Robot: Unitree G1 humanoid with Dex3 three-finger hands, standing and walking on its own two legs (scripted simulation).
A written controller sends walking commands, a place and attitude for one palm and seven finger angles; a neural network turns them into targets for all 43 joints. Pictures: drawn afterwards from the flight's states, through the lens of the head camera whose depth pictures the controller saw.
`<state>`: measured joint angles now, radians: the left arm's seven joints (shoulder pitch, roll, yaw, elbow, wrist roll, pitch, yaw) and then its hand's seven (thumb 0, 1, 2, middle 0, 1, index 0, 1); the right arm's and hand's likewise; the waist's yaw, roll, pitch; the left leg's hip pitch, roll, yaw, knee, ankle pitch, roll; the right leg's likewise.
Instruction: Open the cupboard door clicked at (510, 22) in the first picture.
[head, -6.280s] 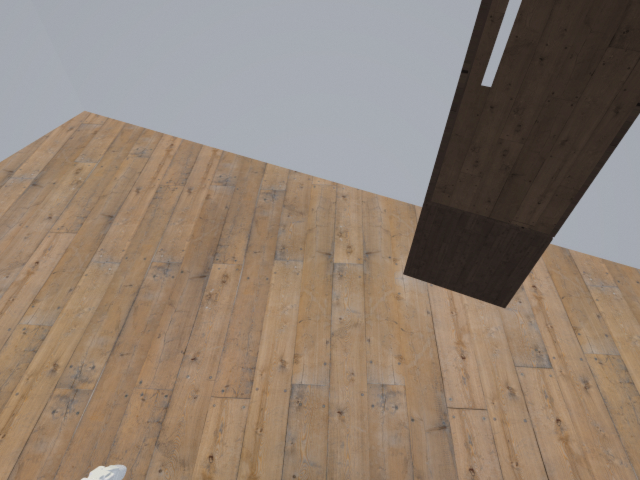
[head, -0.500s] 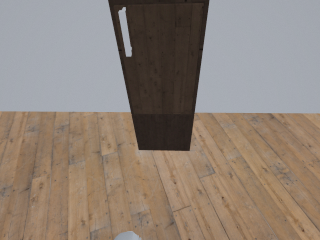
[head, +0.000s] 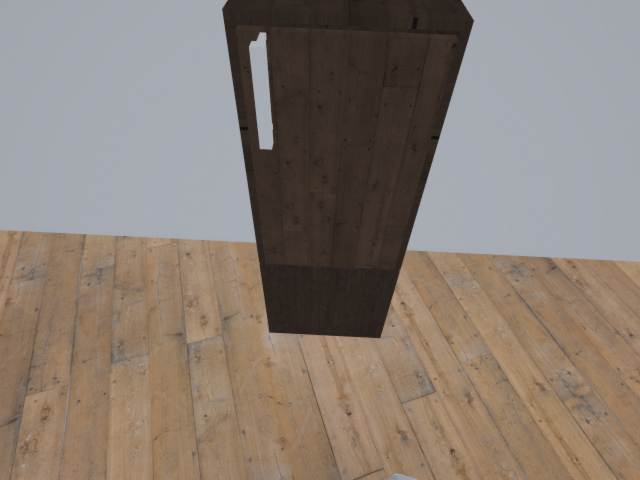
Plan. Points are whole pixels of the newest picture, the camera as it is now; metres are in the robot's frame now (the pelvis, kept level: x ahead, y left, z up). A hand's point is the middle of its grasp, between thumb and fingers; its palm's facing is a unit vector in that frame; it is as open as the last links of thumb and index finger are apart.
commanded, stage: take the last steps up to it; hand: left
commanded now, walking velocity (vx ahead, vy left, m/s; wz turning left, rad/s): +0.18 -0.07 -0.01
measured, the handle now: (264, 93) +0.67 +0.15 +0.15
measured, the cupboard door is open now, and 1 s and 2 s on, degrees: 0 0 0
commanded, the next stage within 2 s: come to a stop and stand still in 0.06 s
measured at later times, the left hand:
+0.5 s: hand (218, 466) +0.18 +0.16 -0.17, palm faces +0.06 -0.97 -0.24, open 7.3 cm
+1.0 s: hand out of the picture +0.11 +0.18 -0.17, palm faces +0.03 -0.98 -0.20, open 7.4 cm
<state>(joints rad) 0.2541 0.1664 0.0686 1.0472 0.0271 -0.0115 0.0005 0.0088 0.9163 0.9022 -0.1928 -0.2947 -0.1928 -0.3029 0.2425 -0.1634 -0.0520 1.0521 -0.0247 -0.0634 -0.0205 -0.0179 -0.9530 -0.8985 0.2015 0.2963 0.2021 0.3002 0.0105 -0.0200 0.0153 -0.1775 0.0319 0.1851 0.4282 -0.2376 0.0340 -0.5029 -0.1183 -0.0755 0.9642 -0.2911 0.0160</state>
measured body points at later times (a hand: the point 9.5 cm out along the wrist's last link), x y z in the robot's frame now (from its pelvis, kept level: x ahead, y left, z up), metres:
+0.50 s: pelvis +0.11 -0.03 -0.01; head +0.15 -0.03 +0.44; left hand +0.17 +0.21 -0.15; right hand +0.16 -0.27 -0.16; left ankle +0.11 +0.09 -0.70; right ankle +0.14 -0.14 -0.74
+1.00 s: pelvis +0.08 -0.01 +0.00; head +0.10 +0.00 +0.45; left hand +0.11 +0.23 -0.16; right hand +0.12 -0.25 -0.14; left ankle +0.12 +0.10 -0.74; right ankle +0.03 -0.16 -0.72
